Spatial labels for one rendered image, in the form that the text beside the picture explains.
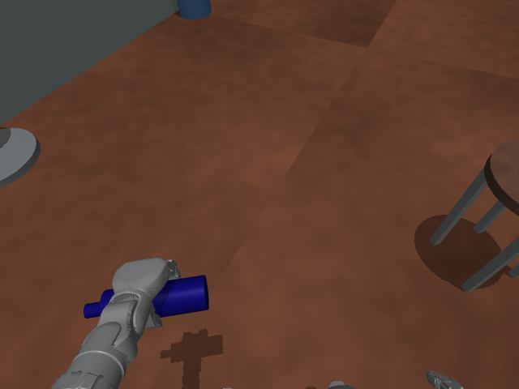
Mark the stool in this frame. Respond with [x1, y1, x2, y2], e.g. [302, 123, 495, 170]
[429, 139, 519, 293]

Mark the bottle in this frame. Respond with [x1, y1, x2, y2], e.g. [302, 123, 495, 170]
[84, 275, 209, 318]

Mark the left robot arm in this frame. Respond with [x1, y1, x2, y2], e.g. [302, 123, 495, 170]
[50, 289, 152, 389]

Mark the right robot hand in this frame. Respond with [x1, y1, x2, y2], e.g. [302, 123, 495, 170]
[427, 370, 463, 389]

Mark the left robot hand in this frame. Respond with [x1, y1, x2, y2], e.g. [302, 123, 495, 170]
[112, 258, 181, 328]

